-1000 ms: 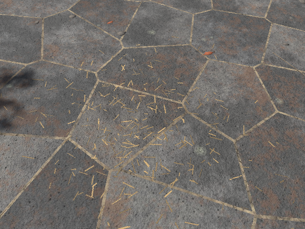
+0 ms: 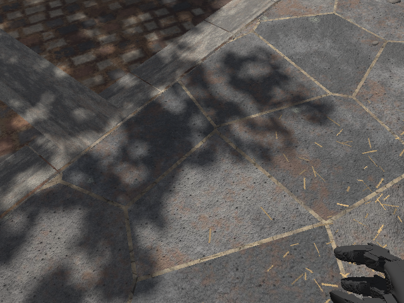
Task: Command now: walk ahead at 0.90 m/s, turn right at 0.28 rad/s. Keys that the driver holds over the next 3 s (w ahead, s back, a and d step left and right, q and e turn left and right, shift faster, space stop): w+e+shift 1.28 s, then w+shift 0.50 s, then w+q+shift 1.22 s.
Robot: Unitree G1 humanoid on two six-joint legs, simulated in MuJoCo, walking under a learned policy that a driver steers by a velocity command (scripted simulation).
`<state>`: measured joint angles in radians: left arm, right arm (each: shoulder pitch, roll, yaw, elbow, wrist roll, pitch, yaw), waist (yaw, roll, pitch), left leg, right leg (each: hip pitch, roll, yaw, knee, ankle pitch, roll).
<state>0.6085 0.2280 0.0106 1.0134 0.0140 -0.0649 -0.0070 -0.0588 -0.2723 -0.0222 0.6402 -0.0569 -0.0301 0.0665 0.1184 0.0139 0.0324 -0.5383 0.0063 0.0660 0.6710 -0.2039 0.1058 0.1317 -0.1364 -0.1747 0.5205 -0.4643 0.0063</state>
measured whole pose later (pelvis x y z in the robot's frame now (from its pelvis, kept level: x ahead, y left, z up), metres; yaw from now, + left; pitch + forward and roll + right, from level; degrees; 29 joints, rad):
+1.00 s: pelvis +0.84 -0.15 +0.02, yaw -51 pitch +2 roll +2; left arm 0.24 0.38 0.08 0.76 0.03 -0.03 -0.04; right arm 0.24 -0.31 -0.04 0.73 -0.05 -0.07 -0.02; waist 0.01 -0.04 0.02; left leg -0.29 0.03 0.07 0.50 -0.23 -0.03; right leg -0.48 0.03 0.03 1.32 -0.30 -0.11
